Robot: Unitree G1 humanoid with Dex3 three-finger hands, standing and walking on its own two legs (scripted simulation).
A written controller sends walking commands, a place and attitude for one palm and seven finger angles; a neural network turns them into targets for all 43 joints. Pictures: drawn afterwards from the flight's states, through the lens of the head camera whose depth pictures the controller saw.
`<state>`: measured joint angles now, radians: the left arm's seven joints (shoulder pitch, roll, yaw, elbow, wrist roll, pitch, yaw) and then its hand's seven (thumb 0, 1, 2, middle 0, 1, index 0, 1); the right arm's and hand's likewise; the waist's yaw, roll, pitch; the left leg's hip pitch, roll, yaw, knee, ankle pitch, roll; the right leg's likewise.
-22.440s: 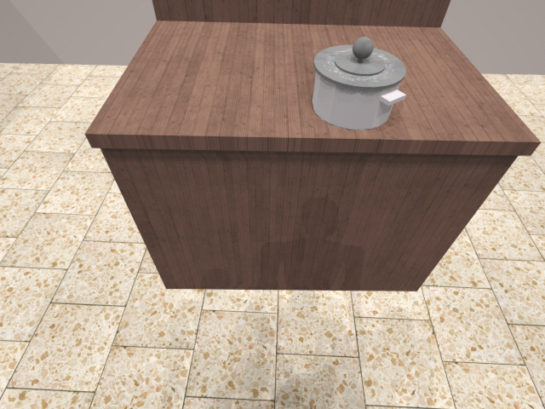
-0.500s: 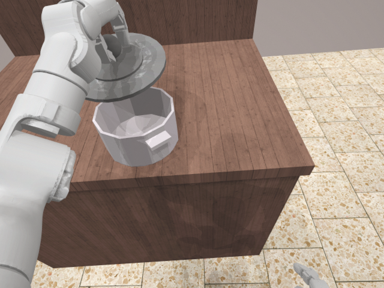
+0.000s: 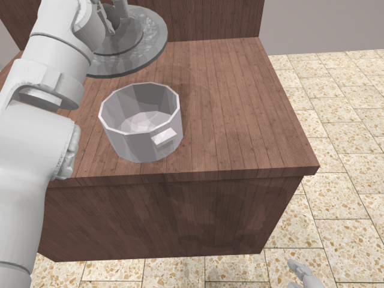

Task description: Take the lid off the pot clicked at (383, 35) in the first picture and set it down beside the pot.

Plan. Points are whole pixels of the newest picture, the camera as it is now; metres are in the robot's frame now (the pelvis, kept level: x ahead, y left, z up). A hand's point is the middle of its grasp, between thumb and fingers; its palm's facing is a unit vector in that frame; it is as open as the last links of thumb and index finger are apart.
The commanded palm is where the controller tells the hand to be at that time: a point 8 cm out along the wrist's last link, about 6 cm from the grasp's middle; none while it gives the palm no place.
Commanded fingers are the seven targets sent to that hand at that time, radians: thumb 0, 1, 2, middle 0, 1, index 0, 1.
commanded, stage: lift the lid straight up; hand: left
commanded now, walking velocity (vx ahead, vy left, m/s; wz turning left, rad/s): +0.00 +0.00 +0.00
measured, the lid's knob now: (107, 18) +0.50 +0.15 +0.32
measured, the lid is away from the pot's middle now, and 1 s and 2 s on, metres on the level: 0.02 0.10 0.22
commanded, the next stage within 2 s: move the lid sideways beside the pot in 0.12 s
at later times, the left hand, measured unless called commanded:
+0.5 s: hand (95, 19) +0.47 +0.16 +0.33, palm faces -0.08 -0.07 -0.99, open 7.4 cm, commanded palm +0.44 +0.17 +0.39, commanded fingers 0.00 0.66 0.99 -0.91 -0.99 -0.88 -1.02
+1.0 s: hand (51, 24) +0.46 +0.22 +0.33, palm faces -0.08 -0.07 -0.99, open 7.4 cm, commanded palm +0.43 +0.23 +0.39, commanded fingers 0.00 0.66 0.99 -0.91 -0.99 -0.88 -1.02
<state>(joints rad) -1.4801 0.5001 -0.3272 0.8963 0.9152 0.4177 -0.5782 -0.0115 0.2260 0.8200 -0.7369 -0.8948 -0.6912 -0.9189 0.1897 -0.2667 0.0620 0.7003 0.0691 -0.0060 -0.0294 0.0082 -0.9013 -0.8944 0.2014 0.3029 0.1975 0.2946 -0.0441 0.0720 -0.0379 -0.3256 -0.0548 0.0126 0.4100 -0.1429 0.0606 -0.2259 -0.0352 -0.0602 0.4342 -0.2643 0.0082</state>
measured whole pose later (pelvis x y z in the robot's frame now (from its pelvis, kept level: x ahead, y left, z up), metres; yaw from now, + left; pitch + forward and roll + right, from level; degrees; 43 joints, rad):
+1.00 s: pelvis +0.00 +0.00 +0.00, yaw +0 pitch +3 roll -1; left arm -1.37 0.70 -0.26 0.80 0.95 0.37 -0.64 -0.02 0.23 0.82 -0.74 -0.90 -0.69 -0.92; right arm 0.20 -0.29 0.05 0.66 0.09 0.08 -0.03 0.01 -0.90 -0.89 0.20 0.30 0.20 0.29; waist -0.05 0.07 -0.02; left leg -0.34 -0.04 0.00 0.43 -0.16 0.06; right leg -0.22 -0.02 -0.07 0.42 -0.26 0.00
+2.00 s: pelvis +0.01 +0.00 +0.00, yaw +0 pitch +5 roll -1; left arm -1.34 0.93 -0.14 0.90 1.01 0.25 -0.64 -0.02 0.23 0.82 -0.74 -0.90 -0.69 -0.92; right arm 0.24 -0.31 0.05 0.65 0.11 0.13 -0.05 0.01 -0.90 -0.89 0.20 0.30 0.20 0.29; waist -0.05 0.06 0.00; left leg -0.36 -0.04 0.00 0.43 -0.16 0.06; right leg -0.22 -0.01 -0.06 0.37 -0.24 0.01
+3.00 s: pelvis +0.02 +0.00 +0.00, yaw -1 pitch +6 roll -2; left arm -1.29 0.98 -0.09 1.00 1.01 0.22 -0.62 -0.02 0.23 0.81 -0.74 -0.90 -0.68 -0.92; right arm 0.30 -0.31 0.04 0.66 0.11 0.11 -0.06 0.01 -0.90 -0.89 0.20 0.30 0.20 0.29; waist -0.09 0.05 0.01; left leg -0.38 -0.03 0.01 0.47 -0.19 0.06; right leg -0.22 0.00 -0.06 0.37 -0.25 0.01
